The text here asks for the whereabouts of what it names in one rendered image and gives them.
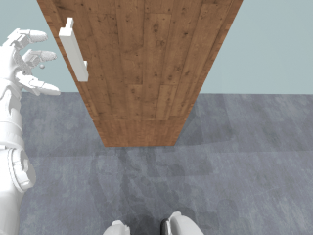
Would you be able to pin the left robot forearm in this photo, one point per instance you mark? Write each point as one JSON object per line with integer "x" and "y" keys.
{"x": 11, "y": 124}

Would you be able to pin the handle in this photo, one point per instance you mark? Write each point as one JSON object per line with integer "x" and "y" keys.
{"x": 74, "y": 55}

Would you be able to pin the left robot hand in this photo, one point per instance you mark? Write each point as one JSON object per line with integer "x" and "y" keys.
{"x": 12, "y": 63}

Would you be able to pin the cupboard door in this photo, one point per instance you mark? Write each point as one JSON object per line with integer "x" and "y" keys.
{"x": 145, "y": 58}

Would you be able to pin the robot left shin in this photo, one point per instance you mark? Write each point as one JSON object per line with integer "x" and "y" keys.
{"x": 117, "y": 222}

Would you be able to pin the left robot upper arm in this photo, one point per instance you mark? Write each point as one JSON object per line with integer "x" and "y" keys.
{"x": 17, "y": 174}

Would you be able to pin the robot right shin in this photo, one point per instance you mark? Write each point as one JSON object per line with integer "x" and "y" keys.
{"x": 177, "y": 213}

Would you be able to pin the robot shin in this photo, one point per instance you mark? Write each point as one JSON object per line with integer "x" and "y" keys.
{"x": 177, "y": 213}
{"x": 117, "y": 222}

